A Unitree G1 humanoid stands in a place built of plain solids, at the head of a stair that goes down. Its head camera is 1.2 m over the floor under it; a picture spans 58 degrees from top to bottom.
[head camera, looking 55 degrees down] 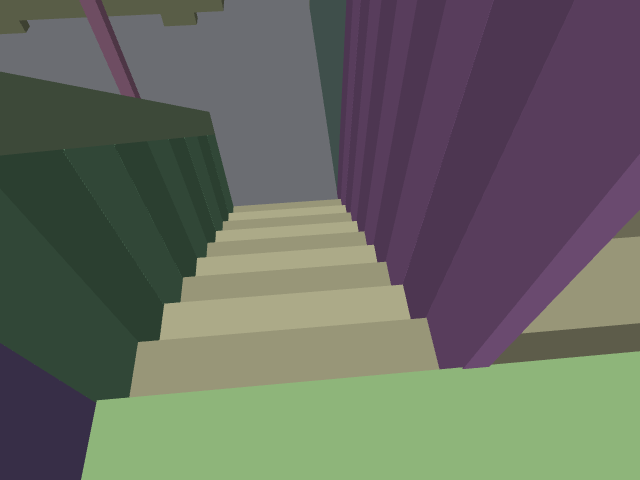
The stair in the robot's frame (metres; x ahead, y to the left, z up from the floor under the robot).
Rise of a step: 0.21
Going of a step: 0.25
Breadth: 1.00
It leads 5 degrees to the left of straight ahead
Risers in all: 10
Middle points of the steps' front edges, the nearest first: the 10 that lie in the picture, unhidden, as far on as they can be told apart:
0.36 0.10 0.00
0.61 0.12 -0.21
0.86 0.15 -0.42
1.11 0.17 -0.63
1.36 0.19 -0.85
1.61 0.21 -1.06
1.86 0.24 -1.27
2.10 0.26 -1.48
2.35 0.28 -1.69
2.60 0.30 -1.91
